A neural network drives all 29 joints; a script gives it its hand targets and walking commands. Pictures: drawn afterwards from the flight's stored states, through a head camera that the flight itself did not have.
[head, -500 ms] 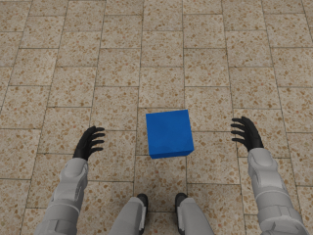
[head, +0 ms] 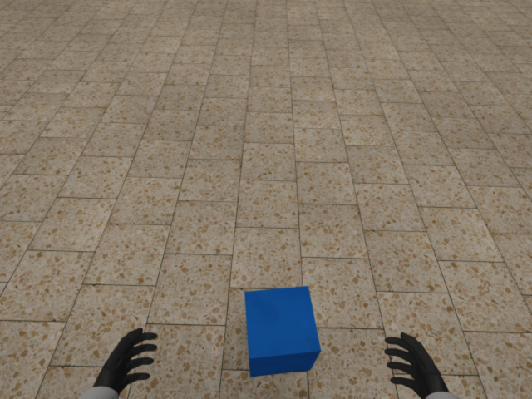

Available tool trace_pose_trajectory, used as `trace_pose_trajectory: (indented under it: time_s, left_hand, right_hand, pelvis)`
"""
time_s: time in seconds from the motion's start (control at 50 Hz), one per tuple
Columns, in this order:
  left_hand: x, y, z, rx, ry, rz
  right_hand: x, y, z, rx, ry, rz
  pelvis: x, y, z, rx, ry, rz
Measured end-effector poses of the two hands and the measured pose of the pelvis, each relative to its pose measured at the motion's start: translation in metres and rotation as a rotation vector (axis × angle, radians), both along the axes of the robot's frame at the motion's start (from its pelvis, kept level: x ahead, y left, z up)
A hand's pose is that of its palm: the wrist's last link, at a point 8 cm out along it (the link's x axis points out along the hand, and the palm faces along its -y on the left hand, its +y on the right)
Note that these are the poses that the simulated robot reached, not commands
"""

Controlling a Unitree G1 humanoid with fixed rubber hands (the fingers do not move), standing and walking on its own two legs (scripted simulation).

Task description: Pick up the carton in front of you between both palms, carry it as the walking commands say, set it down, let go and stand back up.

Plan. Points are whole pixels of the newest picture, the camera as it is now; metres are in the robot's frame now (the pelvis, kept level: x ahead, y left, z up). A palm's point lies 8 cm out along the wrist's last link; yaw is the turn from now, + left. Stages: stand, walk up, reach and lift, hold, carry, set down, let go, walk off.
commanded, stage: let go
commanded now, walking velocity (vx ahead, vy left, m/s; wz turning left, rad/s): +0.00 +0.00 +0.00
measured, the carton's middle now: (278, 332) +0.41 -0.04 -0.65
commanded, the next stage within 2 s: stand in 0.34 s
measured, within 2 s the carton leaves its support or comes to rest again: neither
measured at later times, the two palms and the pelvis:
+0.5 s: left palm (90, 395) +0.15 +0.27 -0.08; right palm out of the picture +0.13 -0.27 -0.08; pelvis +0.00 +0.00 -0.01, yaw +0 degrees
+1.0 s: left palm out of the picture +0.13 +0.29 -0.10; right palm out of the picture +0.13 -0.29 -0.09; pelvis +0.01 +0.00 +0.00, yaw +0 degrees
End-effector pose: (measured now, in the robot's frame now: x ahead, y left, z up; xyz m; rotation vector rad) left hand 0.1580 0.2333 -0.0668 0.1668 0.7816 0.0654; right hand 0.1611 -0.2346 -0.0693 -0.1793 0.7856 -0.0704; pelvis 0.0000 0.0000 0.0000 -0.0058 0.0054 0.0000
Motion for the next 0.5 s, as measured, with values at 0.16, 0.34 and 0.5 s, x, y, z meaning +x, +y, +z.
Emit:
trace_pose_trajectory:
  time_s: [0.16, 0.34, 0.5]
  left_hand:
    - [0.004, -0.006, 0.001, 0.003, 0.005, -0.013]
    - [0.000, -0.003, 0.005, 0.047, 0.025, 0.020]
    - [-0.011, 0.033, -0.014, 0.159, 0.057, 0.052]
  right_hand:
    - [-0.009, -0.001, 0.003, 0.007, 0.014, -0.003]
    - [-0.013, -0.002, -0.002, 0.002, 0.006, -0.013]
    - [-0.028, -0.040, -0.014, -0.151, 0.081, -0.038]
  pelvis:
    - [-0.005, -0.001, -0.001, -0.002, -0.074, -0.006]
    - [-0.007, -0.002, -0.004, -0.001, -0.100, 0.004]
    - [-0.004, -0.004, -0.008, -0.001, -0.027, 0.004]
